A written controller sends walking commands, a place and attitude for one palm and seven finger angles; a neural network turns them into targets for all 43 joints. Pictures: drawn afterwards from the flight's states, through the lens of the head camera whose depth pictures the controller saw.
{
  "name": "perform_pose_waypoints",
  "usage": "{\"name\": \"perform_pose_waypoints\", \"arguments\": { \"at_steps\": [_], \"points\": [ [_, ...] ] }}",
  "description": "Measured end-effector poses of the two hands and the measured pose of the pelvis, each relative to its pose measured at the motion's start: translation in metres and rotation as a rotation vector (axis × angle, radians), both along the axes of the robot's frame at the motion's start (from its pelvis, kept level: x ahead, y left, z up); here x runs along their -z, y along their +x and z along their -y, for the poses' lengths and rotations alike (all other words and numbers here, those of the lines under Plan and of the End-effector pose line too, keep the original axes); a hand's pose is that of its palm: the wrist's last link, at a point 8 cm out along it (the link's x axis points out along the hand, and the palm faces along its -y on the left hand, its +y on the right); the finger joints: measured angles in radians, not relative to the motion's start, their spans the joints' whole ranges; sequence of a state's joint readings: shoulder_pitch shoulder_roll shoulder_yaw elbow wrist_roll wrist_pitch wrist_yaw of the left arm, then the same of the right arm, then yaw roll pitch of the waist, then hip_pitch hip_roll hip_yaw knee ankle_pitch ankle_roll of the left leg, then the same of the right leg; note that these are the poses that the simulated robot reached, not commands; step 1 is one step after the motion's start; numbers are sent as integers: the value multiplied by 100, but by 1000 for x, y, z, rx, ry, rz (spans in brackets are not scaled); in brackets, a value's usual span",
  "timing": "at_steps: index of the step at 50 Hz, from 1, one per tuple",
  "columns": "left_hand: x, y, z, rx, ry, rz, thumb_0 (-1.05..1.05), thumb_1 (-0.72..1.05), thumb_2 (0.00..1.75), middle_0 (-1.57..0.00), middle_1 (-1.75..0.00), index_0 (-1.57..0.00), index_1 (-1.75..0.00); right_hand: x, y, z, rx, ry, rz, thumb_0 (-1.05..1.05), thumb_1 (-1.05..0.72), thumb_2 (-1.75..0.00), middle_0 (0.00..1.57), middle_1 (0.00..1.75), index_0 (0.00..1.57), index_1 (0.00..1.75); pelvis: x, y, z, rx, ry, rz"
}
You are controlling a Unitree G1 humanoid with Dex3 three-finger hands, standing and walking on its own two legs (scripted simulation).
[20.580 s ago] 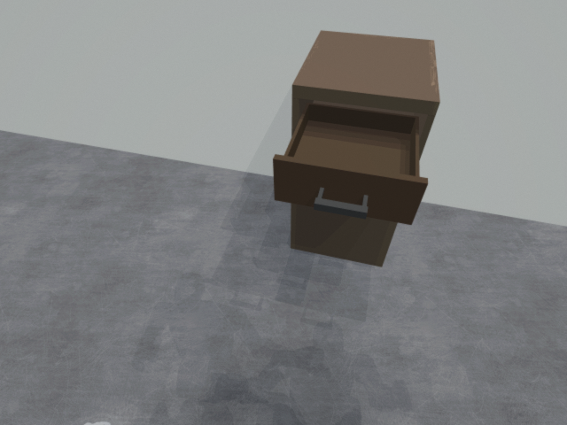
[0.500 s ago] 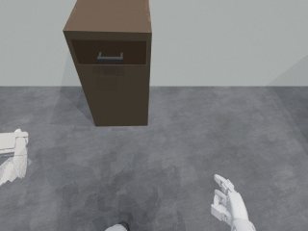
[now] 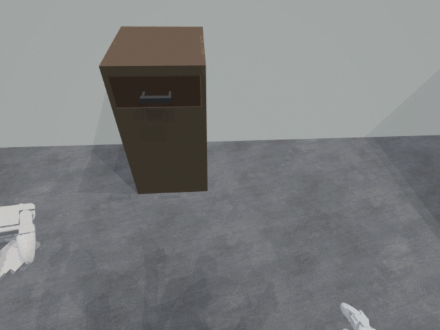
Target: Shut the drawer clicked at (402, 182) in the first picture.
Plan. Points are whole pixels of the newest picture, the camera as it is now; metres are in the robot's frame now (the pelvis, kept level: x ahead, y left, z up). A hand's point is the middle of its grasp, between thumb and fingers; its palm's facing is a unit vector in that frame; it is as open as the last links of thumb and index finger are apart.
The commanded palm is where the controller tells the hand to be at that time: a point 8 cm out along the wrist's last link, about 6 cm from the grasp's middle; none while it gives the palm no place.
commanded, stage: stop stepping back and stand still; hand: left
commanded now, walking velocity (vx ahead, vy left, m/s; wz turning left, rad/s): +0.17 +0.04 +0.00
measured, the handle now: (156, 96) +0.99 +0.28 -0.10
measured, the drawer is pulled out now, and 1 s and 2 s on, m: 0.00 0.00 0.00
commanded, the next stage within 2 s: let the arm hang, fingers relaxed in 0.48 s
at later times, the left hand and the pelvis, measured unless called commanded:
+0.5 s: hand (20, 261) +0.17 +0.25 +0.16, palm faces +0.40 -0.82 -0.42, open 3.2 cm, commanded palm +0.11 +0.30 +0.18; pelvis -0.01 +0.01 +0.00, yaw +2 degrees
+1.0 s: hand out of the picture +0.02 +0.23 -0.16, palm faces +0.05 -0.97 -0.24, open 3.8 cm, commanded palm none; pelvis +0.00 +0.02 +0.01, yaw +2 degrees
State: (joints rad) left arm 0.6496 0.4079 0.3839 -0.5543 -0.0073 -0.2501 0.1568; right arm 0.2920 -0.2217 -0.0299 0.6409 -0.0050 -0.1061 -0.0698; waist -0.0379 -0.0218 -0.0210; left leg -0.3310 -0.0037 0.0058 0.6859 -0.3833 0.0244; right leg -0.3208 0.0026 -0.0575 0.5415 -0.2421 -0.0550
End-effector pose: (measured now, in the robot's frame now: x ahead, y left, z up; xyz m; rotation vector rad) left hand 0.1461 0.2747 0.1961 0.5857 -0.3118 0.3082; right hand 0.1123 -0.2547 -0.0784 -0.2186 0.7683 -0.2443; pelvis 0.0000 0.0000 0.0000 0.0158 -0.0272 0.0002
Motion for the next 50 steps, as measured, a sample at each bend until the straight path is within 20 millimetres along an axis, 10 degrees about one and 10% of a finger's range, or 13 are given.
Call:
{"name": "perform_pose_waypoints", "arguments": {
  "at_steps": [15, 30, 35, 41, 50],
  "points": [
    [6, -23, -13, -53, -24, 20, 1, 89, 90, -141, -160, -141, -159, 8, 6, -52, -106, 92, 46, 1, -90, -90, 20, 30, 20, 30, 7, -17, -5, -22, -8, 2],
    [20, 2, -25, -33, -42, -64, 1, 89, 90, -141, -160, -141, -159, 2, 31, -33, -108, -5, -14, 2, -90, -90, 20, 30, 20, 30, 2, -1, -18, -33, -11, -28],
    [159, 29, -37, -154, -274, -605, 0, 90, 90, -136, -156, -136, -156, 30, 41, -33, -140, 64, -96, 1, -90, -90, 20, 30, 20, 30, 6, 0, -23, -44, -8, -46],
    [308, -42, 20, -174, -531, -1256, 1, 91, 90, -120, -140, -120, -140, 37, 5, -40, -89, 81, -245, 1, -90, -90, 20, 30, 20, 30, 3, 1, -22, -37, -8, -12],
    [328, -130, 0, -354, -574, -1507, 1, 91, 90, -88, -111, -87, -105, 52, -86, -49, -29, 97, -574, 1, -91, -90, 20, 30, 20, 30, -7, -1, -23, -43, -29, -17]
  ]
}}
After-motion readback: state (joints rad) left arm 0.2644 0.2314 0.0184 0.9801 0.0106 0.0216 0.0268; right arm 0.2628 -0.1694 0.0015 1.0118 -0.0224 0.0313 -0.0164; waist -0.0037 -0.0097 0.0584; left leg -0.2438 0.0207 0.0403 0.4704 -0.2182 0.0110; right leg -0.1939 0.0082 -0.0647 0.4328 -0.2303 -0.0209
